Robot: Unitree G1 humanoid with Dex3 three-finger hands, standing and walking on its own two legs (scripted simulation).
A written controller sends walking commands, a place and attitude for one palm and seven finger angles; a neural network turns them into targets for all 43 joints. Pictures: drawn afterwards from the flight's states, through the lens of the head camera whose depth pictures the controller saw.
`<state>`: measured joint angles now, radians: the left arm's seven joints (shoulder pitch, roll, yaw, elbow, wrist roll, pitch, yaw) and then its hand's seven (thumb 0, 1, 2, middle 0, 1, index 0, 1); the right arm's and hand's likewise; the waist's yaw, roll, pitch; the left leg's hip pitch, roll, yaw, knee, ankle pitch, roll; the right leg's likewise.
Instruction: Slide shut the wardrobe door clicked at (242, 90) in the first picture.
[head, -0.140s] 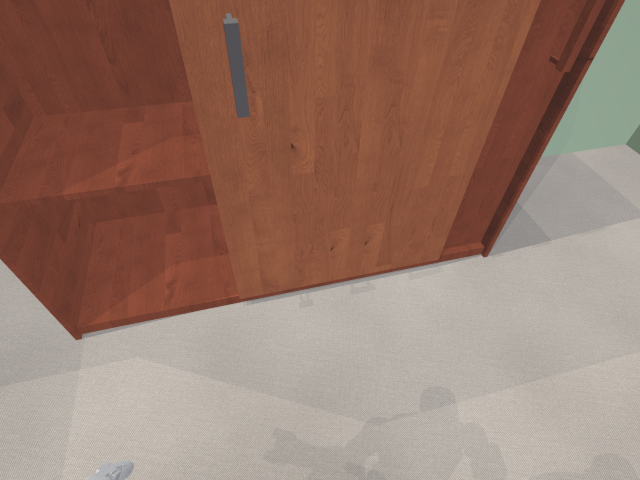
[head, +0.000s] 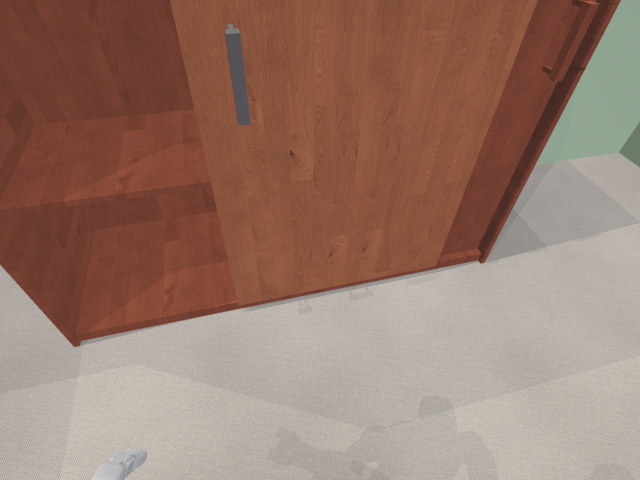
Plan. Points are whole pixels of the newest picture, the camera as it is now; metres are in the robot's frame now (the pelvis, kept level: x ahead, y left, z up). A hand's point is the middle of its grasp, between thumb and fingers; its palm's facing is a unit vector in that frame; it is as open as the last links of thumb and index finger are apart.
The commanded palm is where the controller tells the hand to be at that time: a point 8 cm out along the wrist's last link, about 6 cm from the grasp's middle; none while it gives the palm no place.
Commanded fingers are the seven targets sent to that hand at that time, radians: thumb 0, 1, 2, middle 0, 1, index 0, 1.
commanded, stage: stand and wait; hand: right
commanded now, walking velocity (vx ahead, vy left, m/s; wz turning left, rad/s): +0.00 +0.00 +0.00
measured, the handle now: (237, 75) +0.82 +0.22 +0.13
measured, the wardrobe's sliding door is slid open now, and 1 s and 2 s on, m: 0.55 0.55 0.55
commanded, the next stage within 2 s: look at it before walking up in 0.68 s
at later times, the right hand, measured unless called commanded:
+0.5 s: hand out of the picture +0.05 -0.23 -0.15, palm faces -0.03 +0.94 -0.34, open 7.4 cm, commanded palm none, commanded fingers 0.00 -0.90 -0.90 0.20 0.30 0.20 0.30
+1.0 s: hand out of the picture +0.07 -0.22 -0.15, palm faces -0.03 +0.94 -0.33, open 7.4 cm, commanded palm none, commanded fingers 0.00 -0.90 -0.90 0.20 0.30 0.20 0.30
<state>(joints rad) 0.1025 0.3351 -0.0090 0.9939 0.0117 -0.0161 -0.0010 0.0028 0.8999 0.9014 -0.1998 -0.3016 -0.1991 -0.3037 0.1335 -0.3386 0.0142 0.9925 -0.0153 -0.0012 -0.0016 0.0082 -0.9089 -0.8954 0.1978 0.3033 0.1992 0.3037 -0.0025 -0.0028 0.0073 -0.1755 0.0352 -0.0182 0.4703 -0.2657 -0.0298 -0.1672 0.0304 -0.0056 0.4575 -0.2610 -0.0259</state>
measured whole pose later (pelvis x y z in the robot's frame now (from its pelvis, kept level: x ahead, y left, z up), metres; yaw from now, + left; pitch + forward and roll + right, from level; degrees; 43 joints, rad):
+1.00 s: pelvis -0.01 +0.02 +0.01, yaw +0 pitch -2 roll +0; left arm 0.13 0.34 -0.01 1.10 0.01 -0.02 0.00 0.00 0.90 0.90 -0.20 -0.30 -0.20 -0.30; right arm 0.14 -0.33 0.00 1.08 -0.01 -0.01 0.00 0.01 -0.91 -0.90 0.20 0.30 0.20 0.30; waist 0.00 0.00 0.02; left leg -0.15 0.00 -0.01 0.38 -0.20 0.00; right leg -0.14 0.00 0.00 0.37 -0.20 0.00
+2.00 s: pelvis -0.02 +0.00 -0.01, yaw +9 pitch +0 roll +0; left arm 0.25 0.21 0.04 1.01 0.00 0.01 0.03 0.00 0.90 0.90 -0.20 -0.30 -0.20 -0.30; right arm 0.23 -0.19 -0.03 0.95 -0.02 0.05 -0.01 0.01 -0.91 -0.90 0.20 0.30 0.20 0.30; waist 0.02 0.03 0.05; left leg -0.34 -0.06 -0.16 0.59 -0.25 -0.01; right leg -0.28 -0.03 -0.10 0.58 -0.31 -0.01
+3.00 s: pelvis +0.17 +0.07 +0.00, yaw +22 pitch +0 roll +0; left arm 0.51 0.06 0.03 1.16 0.03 -0.07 0.03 0.00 0.90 0.90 -0.20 -0.30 -0.20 -0.30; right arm 0.16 -0.18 -0.07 1.04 -0.03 0.00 0.03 0.01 -0.92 -0.90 0.19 0.30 0.19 0.30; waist 0.08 0.03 0.06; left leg -0.55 0.10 0.09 0.72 -0.16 -0.01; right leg 0.01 -0.06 -0.19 0.33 -0.33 0.01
